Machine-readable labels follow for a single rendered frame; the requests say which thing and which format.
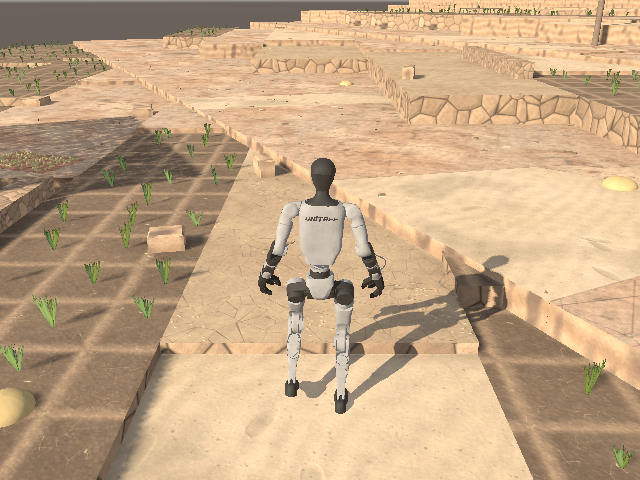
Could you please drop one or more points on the humanoid robot head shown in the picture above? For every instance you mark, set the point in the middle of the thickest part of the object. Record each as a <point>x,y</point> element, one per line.
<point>322,172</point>

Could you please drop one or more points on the robot right foot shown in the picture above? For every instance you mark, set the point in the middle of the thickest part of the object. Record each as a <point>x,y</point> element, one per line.
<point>340,405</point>

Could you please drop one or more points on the robot left hand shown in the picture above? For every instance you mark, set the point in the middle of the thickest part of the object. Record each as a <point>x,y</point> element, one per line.
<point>262,283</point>

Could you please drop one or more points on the robot right upper arm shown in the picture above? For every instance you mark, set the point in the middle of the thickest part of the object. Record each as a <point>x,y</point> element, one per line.
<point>353,212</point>

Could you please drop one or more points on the robot right hand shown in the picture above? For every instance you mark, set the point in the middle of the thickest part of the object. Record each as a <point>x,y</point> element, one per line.
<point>372,283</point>

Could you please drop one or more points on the robot right forearm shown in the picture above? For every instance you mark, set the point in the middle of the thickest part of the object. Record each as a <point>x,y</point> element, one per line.
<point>371,265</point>

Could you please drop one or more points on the robot left upper arm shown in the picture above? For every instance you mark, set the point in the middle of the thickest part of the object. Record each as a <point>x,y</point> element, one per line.
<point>289,211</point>

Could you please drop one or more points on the robot left forearm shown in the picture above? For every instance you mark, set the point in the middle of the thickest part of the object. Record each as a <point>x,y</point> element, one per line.
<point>270,263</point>

